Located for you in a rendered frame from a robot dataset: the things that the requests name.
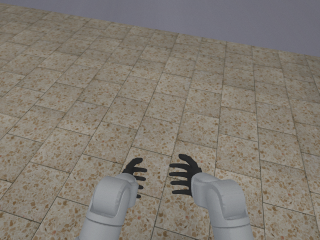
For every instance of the left robot forearm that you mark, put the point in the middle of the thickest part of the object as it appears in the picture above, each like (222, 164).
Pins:
(108, 207)

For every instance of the left robot hand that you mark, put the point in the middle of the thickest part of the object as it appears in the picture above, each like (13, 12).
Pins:
(130, 169)

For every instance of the right robot hand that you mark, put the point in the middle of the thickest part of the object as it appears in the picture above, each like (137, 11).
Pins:
(191, 169)

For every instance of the right robot forearm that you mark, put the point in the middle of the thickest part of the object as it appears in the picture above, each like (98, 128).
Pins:
(226, 205)

